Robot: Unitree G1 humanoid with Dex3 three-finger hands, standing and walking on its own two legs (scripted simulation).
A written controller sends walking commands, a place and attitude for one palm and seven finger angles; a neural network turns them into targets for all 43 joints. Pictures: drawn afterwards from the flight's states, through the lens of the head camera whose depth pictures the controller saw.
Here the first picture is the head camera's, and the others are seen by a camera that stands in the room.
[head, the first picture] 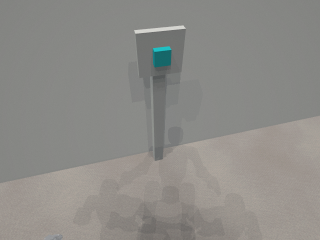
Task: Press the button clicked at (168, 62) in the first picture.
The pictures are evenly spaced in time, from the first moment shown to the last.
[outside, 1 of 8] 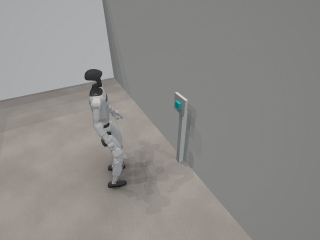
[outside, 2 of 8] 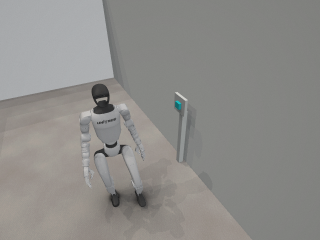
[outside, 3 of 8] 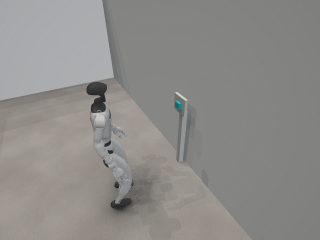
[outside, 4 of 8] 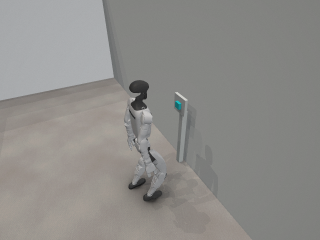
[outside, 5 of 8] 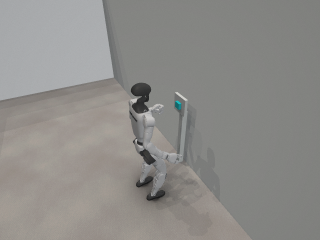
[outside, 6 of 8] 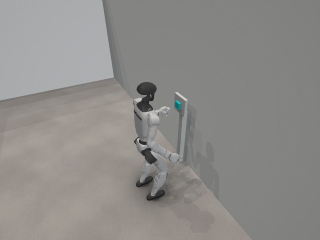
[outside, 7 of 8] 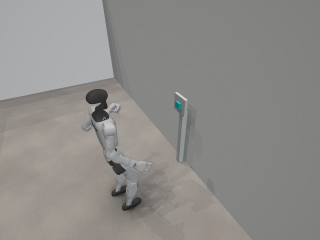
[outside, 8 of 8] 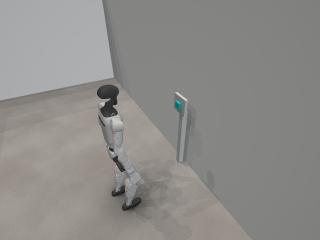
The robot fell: no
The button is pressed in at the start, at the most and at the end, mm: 0 13 0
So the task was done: yes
